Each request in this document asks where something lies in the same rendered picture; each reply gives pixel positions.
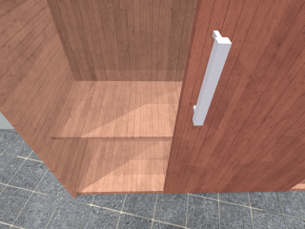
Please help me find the handle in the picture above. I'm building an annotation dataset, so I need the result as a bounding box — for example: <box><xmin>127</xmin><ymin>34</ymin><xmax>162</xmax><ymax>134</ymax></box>
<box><xmin>193</xmin><ymin>31</ymin><xmax>232</xmax><ymax>126</ymax></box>

